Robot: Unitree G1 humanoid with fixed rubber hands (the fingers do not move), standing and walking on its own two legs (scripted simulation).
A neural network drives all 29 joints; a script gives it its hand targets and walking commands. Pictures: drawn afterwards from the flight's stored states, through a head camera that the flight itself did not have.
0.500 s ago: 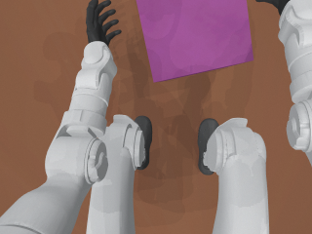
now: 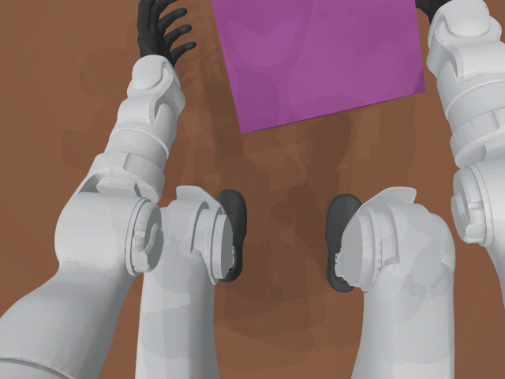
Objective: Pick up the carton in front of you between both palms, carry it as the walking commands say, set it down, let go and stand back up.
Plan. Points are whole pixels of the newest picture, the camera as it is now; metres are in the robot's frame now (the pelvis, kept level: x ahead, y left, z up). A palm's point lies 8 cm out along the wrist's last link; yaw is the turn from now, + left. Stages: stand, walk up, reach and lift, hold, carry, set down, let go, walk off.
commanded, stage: reach and lift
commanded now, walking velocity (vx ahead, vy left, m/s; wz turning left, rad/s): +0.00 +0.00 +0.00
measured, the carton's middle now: (309, 49) +0.51 -0.06 -0.25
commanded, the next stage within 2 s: none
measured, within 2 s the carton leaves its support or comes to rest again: leaves its support in 0.46 s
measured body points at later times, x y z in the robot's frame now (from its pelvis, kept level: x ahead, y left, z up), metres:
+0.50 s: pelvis +0.00 +0.00 -0.01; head +0.34 -0.08 +0.27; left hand +0.53 +0.10 -0.16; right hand +0.54 -0.20 -0.18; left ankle +0.13 +0.13 -0.34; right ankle +0.11 -0.12 -0.34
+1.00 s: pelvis +0.00 +0.02 +0.09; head +0.25 -0.04 +0.46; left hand +0.50 +0.09 +0.02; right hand +0.49 -0.21 +0.02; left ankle +0.13 +0.14 -0.34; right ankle +0.11 -0.12 -0.34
